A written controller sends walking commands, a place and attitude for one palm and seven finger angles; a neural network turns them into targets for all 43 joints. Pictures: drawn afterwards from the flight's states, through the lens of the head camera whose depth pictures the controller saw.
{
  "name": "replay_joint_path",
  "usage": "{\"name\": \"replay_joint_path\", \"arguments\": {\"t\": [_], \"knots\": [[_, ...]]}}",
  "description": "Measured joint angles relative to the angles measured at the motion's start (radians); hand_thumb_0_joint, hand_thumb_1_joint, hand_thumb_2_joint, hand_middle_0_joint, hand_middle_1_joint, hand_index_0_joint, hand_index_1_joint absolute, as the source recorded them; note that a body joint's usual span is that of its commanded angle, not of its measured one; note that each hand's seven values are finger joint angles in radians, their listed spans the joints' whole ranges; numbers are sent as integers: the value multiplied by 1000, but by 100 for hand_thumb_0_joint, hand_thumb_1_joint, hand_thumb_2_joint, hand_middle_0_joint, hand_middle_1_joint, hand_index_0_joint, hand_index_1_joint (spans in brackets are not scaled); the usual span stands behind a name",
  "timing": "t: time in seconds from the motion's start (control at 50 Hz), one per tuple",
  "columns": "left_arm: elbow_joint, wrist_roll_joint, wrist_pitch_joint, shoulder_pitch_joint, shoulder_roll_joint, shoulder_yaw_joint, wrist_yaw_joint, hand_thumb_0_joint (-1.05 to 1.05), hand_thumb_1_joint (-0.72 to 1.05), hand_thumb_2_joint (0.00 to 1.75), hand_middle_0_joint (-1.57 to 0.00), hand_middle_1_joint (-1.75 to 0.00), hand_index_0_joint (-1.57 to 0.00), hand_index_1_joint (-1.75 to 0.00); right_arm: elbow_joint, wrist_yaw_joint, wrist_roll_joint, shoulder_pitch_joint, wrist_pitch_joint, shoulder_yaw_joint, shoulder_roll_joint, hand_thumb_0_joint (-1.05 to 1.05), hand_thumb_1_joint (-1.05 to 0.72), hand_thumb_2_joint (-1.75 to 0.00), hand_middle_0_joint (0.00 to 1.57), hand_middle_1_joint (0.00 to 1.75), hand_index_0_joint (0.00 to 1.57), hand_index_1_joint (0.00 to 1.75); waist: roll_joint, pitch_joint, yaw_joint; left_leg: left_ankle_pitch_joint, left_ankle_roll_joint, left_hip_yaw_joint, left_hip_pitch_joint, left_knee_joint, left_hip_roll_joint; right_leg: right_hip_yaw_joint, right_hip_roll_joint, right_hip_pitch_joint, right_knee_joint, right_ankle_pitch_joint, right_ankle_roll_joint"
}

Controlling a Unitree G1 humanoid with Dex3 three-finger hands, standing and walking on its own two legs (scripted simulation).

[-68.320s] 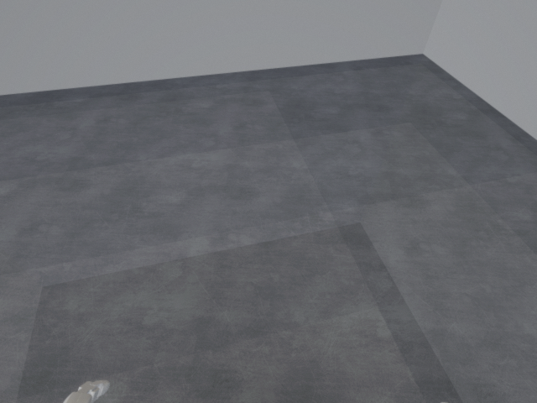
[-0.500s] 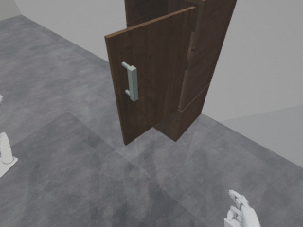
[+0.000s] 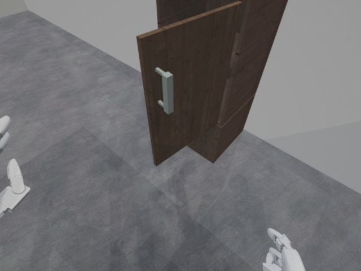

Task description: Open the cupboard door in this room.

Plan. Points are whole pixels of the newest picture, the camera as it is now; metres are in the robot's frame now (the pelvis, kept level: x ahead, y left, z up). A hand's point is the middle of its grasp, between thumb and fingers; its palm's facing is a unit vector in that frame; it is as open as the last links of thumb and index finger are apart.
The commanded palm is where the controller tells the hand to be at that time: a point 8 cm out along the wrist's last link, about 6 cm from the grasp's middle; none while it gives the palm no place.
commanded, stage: let the arm hang, fingers relaxed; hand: left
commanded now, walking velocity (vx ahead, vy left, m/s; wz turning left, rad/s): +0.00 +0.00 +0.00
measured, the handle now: (163, 91) +0.61 +0.09 +0.05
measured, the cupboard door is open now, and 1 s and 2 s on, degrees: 82 82 82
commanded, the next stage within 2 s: look to check the result in 1.14 s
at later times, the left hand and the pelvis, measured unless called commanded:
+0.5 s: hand out of the picture +0.01 +0.18 -0.17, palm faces +0.03 -0.97 -0.24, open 7.1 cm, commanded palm none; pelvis -0.01 -0.02 +0.00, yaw +3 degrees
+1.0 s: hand out of the picture +0.09 +0.21 -0.15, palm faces +0.04 -0.95 -0.32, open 7.4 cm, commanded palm none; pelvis +0.01 -0.02 +0.01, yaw +3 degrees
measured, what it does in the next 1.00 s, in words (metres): stands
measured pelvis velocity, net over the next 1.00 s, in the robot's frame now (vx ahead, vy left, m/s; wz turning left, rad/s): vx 0.01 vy -0.02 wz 0.05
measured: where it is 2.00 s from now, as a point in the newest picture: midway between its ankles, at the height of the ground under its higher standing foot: outside the picture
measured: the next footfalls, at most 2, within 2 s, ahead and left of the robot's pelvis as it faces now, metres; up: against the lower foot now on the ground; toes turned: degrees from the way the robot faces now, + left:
none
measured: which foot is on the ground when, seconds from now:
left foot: down 0.00-1.00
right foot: down 0.00-1.00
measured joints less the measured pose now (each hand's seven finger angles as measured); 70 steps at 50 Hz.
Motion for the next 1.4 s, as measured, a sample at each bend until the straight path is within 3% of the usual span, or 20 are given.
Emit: {"name": "replay_joint_path", "arguments": {"t": [0.04,0.08,0.12,0.2,0.28,0.34,0.5,0.76,1.04,1.4], "knots": [[5,0,2,7,-2,-3,-2,2,89,90,-21,-30,-21,-30,-1,-3,1,0,1,-6,-6,1,-90,-90,20,30,20,30,1,0,-3,4,1,0,-3,-4,0,0,0,-3,-6,5,0],[149,21,7,-64,17,-73,-40,1,89,90,-20,-30,-21,-30,52,35,6,-8,-15,-23,-39,1,-90,-90,20,30,20,30,22,-21,-5,-2,4,-19,-52,33,-9,-18,-14,-38,26,-6,1],[380,34,97,-161,7,-168,-85,1,89,90,-20,-30,-20,-30,117,62,3,-37,26,-31,-81,1,-90,-90,20,30,20,30,47,-37,-2,-11,9,-25,-85,66,-23,-19,-28,-79,78,-32,-1],[824,53,245,-260,-69,-301,-127,1,90,90,-20,-30,-20,-29,195,75,-13,-77,93,-34,-112,1,-91,-90,20,30,20,30,65,-28,-28,-32,13,-19,-111,112,-35,6,-32,-122,157,-67,0],[1099,55,287,-274,-146,-394,-145,1,90,90,-20,-30,-20,-29,243,74,-16,-53,128,-29,-94,1,-91,-90,20,30,20,30,21,16,-43,-35,-2,-24,-100,120,-27,1,-25,-113,171,-76,-14],[1237,47,293,-272,-195,-434,-149,2,90,90,-20,-30,-20,-29,294,72,-19,-15,147,-22,-77,1,-91,-90,20,30,20,30,-17,43,-39,-27,-10,-37,-86,106,-17,-13,-16,-90,146,-65,-21],[1426,34,261,-275,-158,-400,-132,0,96,90,-21,-30,-21,-30,415,62,-19,64,174,-20,-48,1,-91,-90,20,30,20,30,-9,46,-5,7,-26,-66,-53,42,8,-46,10,-27,35,-16,-36],[1538,31,240,-338,-105,-375,-123,1,91,90,-20,-30,-20,-29,475,62,-16,30,154,-27,-47,0,-91,-90,20,30,20,30,51,14,-6,29,-24,-59,6,-33,6,-39,11,21,-21,-2,-32],[1539,31,219,-427,-131,-390,-128,1,90,90,-20,-30,-20,-29,494,59,-16,-50,139,-23,-75,0,-91,-90,20,30,20,30,30,7,-14,46,-26,-57,70,-106,2,-38,9,67,-54,-6,-29],[1565,30,218,-410,-108,-388,-127,1,90,90,-20,-30,-20,-30,501,57,-14,-82,144,-21,-95,0,-91,-90,20,30,20,30,27,26,-10,49,-36,-65,101,-151,17,-47,25,100,-99,-6,-35]]}}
